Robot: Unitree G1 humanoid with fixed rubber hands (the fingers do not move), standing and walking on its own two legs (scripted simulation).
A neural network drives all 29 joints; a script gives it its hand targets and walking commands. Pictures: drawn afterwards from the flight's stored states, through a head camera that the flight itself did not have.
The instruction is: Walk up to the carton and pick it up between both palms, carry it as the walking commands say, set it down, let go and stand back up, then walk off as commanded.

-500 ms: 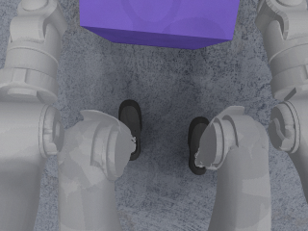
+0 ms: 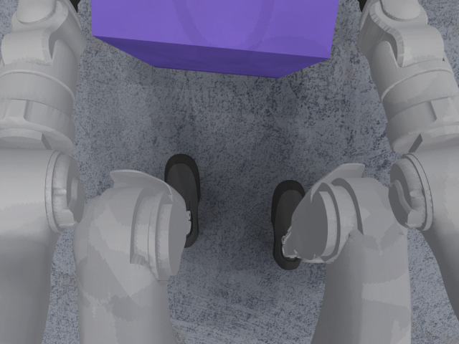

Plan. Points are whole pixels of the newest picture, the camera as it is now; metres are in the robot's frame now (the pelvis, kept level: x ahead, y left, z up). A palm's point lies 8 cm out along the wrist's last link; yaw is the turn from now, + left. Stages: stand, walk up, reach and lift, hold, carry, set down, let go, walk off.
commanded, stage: reach and lift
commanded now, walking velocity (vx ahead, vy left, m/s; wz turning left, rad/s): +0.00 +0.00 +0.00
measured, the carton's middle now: (219, 11) +0.53 +0.06 -0.22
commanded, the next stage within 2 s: none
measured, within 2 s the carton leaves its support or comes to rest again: leaves its support in 1.26 s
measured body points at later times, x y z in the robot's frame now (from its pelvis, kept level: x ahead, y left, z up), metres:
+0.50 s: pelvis +0.00 +0.01 +0.01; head +0.38 +0.04 +0.23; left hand +0.56 +0.23 -0.18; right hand +0.57 -0.11 -0.19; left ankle +0.16 +0.12 -0.32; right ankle +0.11 -0.11 -0.32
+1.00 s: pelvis +0.00 +0.01 -0.01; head +0.37 +0.03 +0.23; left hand +0.55 +0.23 -0.18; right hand +0.58 -0.11 -0.19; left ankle +0.16 +0.12 -0.32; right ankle +0.11 -0.11 -0.32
